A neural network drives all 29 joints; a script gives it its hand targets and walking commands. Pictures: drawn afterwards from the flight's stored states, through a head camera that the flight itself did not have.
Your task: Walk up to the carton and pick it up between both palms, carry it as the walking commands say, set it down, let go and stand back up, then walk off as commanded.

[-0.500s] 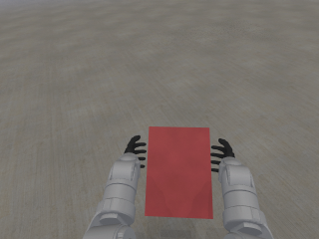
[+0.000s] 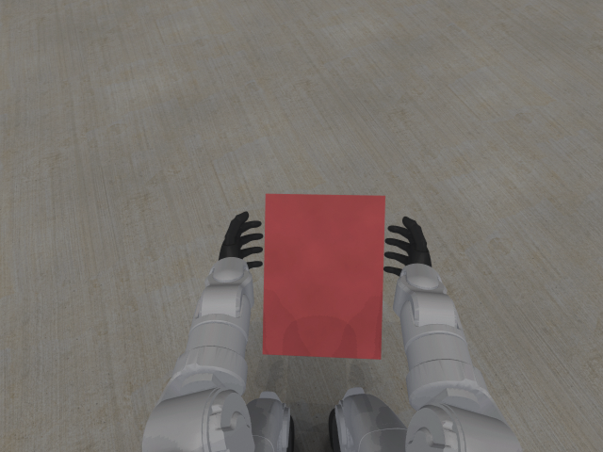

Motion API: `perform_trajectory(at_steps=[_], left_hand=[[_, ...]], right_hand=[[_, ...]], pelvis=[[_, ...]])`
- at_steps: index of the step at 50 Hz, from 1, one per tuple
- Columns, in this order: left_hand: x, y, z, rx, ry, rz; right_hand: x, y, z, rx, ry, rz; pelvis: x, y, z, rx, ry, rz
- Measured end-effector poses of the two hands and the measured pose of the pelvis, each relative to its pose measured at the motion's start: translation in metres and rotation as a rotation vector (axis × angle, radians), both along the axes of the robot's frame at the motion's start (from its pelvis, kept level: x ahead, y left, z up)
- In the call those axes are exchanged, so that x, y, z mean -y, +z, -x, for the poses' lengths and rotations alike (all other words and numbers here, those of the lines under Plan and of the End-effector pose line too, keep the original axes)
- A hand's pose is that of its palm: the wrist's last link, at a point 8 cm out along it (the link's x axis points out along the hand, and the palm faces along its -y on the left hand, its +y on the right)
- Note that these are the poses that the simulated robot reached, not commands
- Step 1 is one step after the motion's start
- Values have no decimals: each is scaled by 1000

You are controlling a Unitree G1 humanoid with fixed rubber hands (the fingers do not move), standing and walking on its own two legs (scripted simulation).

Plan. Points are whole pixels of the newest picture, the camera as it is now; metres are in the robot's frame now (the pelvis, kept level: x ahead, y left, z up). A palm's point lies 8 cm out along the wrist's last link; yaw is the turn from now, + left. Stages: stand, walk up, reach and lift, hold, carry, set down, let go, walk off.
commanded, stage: set down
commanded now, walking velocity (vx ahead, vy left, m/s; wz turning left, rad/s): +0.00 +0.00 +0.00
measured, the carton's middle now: (322, 267) +0.40 -0.03 -0.13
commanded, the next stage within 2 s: none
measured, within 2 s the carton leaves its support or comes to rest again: neither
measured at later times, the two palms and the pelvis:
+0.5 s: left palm (251, 269) +0.39 +0.10 -0.10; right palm (403, 280) +0.36 -0.16 -0.11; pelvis +0.01 +0.02 -0.07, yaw +0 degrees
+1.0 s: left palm (262, 276) +0.42 +0.09 -0.20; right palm (393, 288) +0.39 -0.16 -0.20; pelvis -0.02 +0.02 -0.15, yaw +0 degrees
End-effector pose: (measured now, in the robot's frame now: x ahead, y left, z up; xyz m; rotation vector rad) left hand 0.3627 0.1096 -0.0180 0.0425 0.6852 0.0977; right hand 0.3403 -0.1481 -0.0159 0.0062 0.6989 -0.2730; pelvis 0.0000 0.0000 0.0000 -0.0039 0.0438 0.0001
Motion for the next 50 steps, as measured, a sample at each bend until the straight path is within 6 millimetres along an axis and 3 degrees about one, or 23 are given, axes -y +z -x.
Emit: perform_trajectory(at_steps=[8,24,50], left_hand=[[4,-36,-8,5,12,20],[13,-84,-29,18,15,-3],[22,-177,-58,12,4,-26]], right_hand=[[0,-36,-7,5,-45,22],[7,-87,-23,16,-76,8],[14,-181,-47,6,-95,15]], pelvis=[[-5,-16,-4,-117,5,7],[-20,-63,-9,-265,-4,10],[-22,-146,15,-392,0,12]])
